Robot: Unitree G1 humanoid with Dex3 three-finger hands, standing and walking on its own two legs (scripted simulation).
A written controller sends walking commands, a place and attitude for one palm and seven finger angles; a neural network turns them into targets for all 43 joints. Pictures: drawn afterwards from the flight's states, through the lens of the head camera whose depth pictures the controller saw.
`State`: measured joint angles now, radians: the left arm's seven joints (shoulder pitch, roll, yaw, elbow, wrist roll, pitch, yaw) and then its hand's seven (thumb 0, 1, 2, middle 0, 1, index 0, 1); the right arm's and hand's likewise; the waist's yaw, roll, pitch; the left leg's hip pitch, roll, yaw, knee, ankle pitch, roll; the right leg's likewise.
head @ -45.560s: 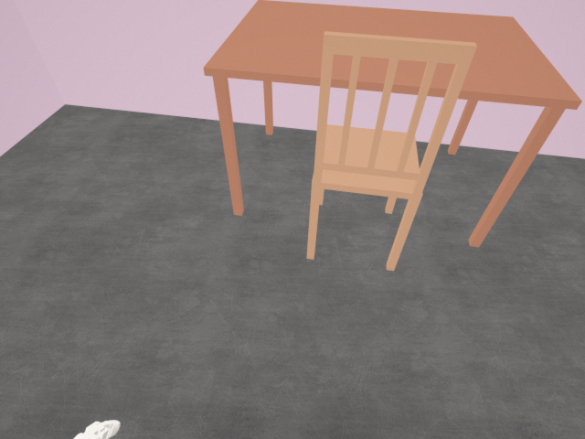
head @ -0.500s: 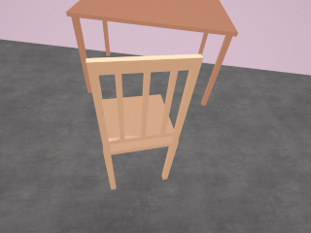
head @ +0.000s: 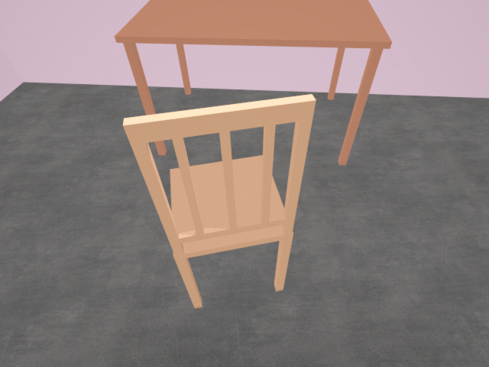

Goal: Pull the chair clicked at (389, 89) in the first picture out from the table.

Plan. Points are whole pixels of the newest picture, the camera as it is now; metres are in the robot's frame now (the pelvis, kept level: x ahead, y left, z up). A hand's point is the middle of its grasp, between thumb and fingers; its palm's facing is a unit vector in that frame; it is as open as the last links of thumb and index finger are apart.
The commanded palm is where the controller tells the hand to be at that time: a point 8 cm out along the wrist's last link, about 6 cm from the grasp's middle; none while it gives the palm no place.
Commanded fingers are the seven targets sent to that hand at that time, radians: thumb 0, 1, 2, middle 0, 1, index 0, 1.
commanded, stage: let the arm hang, fingers relaxed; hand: left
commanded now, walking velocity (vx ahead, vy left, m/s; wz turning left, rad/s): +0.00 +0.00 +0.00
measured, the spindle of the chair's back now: (229, 185) +0.53 +0.08 -0.07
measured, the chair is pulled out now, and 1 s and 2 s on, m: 0.66 0.66 0.66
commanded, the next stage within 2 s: look to check the result in 0.30 s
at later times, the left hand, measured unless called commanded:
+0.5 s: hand out of the picture +0.00 +0.14 -0.17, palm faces +0.04 -0.98 -0.18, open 7.3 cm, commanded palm none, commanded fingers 0.00 0.90 0.90 -0.20 -0.30 -0.20 -0.30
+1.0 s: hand out of the picture +0.00 +0.13 -0.17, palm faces +0.04 -0.99 -0.16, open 7.3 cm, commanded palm none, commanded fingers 0.00 0.90 0.90 -0.20 -0.30 -0.20 -0.30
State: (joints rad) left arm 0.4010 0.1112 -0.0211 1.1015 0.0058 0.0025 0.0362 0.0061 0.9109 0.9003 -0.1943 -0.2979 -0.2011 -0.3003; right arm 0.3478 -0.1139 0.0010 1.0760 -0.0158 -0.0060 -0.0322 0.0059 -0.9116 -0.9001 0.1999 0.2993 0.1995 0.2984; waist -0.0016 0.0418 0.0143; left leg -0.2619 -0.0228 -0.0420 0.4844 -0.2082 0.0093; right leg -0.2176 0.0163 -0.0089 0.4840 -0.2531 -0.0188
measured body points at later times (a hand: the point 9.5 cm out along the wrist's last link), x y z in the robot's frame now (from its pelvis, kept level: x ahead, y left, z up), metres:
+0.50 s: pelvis +0.01 -0.02 +0.00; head +0.02 -0.03 +0.45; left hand +0.00 +0.19 -0.16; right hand -0.02 -0.23 -0.16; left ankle +0.03 +0.11 -0.74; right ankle +0.00 -0.11 -0.74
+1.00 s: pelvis +0.01 -0.02 +0.00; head +0.03 -0.02 +0.45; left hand +0.00 +0.19 -0.16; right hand -0.02 -0.22 -0.16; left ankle +0.03 +0.12 -0.74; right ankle +0.00 -0.11 -0.74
